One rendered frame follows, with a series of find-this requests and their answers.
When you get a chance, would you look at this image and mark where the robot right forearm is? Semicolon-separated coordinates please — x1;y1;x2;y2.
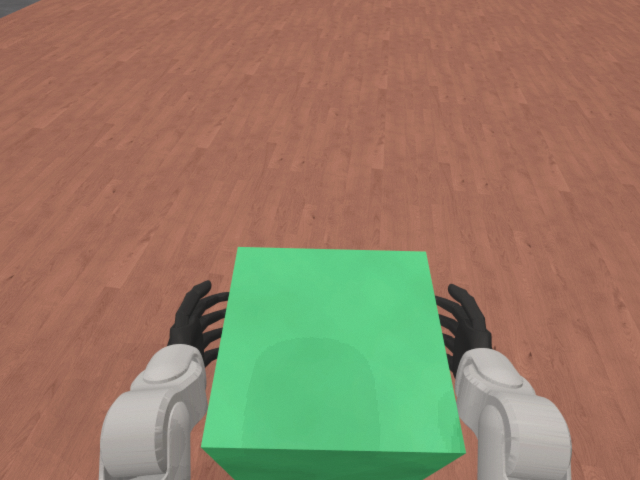
455;348;572;480

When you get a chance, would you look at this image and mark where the robot right hand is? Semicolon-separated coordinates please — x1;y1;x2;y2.
435;284;492;379

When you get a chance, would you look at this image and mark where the carton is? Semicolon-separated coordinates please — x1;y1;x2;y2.
201;247;466;480

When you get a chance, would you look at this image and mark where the robot left forearm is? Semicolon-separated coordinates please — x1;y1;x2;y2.
99;344;208;480

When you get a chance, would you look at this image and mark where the robot left hand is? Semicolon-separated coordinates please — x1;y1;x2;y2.
167;280;229;368

